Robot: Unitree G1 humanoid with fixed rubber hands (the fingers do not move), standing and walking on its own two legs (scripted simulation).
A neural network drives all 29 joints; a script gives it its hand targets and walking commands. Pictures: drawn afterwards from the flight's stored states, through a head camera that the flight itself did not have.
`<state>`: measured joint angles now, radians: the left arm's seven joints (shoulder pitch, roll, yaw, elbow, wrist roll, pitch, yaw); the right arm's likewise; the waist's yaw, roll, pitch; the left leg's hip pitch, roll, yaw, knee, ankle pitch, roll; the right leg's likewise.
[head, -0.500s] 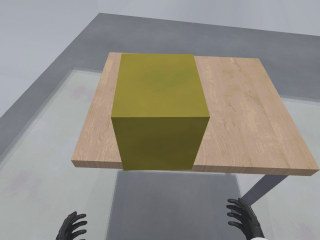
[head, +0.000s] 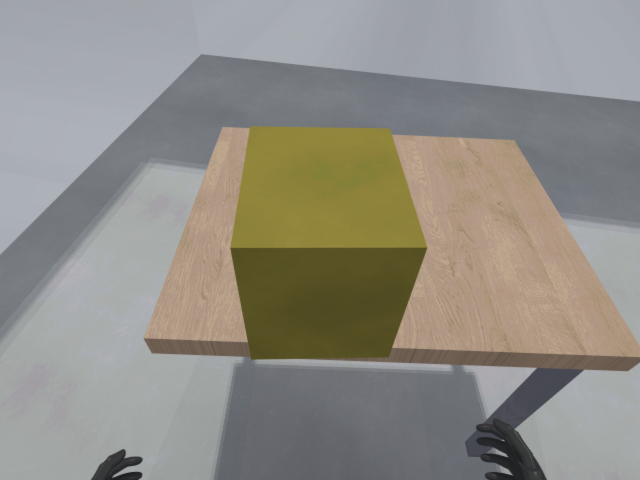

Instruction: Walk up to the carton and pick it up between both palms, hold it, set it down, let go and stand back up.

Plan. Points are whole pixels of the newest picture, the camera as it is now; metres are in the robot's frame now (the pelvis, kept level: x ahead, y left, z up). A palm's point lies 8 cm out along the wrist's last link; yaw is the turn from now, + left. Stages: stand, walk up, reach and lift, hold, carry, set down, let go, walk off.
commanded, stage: stand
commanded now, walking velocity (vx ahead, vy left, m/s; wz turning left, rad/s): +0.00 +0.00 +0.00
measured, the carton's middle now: (320, 243) +0.46 -0.01 +0.04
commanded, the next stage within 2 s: none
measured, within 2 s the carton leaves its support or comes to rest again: neither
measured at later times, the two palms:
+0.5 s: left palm out of the picture +0.11 +0.27 -0.08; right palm out of the picture +0.13 -0.27 -0.07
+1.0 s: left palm out of the picture +0.10 +0.26 -0.08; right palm out of the picture +0.13 -0.27 -0.07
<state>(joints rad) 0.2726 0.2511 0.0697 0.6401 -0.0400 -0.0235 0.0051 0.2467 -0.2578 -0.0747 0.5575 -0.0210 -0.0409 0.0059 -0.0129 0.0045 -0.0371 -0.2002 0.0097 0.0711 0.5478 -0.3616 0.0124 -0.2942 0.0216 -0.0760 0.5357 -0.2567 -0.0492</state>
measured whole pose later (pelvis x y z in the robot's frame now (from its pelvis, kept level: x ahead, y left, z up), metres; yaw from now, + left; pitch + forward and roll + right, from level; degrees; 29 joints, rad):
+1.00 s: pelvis -0.01 +0.00 +0.00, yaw +0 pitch -1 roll +0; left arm 0.27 0.26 0.07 0.71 -0.04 -0.05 0.00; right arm 0.26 -0.28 -0.07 0.56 -0.02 -0.03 0.01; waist -0.01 0.03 -0.04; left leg -0.20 0.01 0.07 0.56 -0.35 0.01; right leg -0.29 0.02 -0.08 0.55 -0.25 -0.05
